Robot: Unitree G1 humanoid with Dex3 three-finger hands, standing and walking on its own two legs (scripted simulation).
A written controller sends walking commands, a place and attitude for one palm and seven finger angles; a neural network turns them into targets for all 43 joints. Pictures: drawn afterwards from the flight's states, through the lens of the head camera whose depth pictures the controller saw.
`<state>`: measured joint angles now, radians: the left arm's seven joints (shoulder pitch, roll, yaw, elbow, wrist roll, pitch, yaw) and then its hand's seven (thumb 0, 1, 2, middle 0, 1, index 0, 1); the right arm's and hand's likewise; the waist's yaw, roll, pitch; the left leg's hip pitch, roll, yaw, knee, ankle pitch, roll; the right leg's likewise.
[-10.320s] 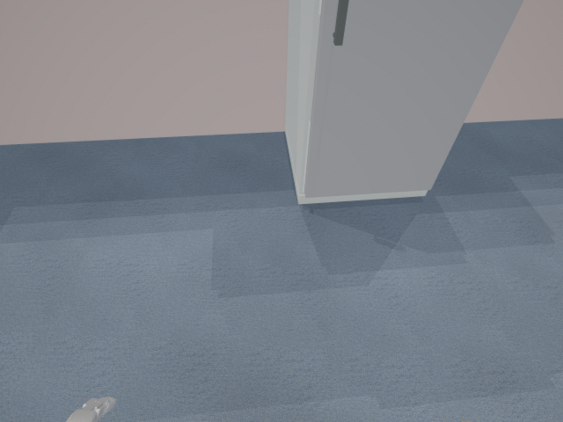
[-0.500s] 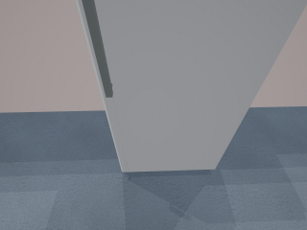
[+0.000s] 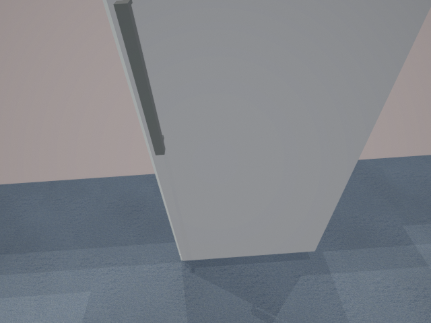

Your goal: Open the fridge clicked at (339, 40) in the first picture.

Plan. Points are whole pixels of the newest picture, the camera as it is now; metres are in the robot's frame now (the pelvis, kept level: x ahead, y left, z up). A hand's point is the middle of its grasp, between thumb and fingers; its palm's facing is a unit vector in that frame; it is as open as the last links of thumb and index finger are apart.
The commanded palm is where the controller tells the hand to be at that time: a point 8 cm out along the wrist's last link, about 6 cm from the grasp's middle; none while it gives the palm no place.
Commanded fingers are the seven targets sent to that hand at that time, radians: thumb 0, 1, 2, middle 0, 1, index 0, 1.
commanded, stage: look again from close up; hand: left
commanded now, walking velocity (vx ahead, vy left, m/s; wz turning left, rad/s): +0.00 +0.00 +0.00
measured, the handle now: (146, 88) +0.52 +0.17 +0.21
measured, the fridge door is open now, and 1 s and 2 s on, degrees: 0 0 0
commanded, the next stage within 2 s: raise the hand to about handle height in 0.78 s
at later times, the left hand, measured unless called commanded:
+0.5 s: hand out of the picture +0.06 +0.18 -0.17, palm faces +0.01 -0.97 -0.23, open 7.3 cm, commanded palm none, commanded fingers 0.00 0.90 0.90 -0.20 -0.30 -0.20 -0.30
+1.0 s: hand (125, 320) +0.16 +0.19 -0.09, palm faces +0.26 -0.94 -0.22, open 7.4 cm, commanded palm +0.13 +0.23 -0.05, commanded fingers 0.00 0.74 0.83 -0.21 -0.41 -0.21 -0.41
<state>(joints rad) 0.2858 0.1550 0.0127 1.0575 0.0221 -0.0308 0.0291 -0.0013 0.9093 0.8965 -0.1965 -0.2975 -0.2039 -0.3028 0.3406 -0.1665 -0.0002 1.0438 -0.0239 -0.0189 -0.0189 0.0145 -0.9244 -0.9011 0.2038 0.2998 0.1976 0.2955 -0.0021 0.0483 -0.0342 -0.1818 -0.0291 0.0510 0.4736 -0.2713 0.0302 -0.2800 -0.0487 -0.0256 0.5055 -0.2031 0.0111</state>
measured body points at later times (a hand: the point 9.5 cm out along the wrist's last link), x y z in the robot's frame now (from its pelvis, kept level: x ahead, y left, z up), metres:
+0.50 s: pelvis +0.02 -0.01 +0.00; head +0.04 -0.02 +0.45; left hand +0.06 +0.23 -0.15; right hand +0.06 -0.26 -0.15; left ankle -0.01 +0.10 -0.74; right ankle +0.04 -0.13 -0.74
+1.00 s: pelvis +0.02 -0.02 +0.00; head +0.04 -0.02 +0.45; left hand +0.14 +0.24 -0.07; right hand +0.09 -0.26 -0.13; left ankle -0.01 +0.10 -0.74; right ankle +0.04 -0.13 -0.74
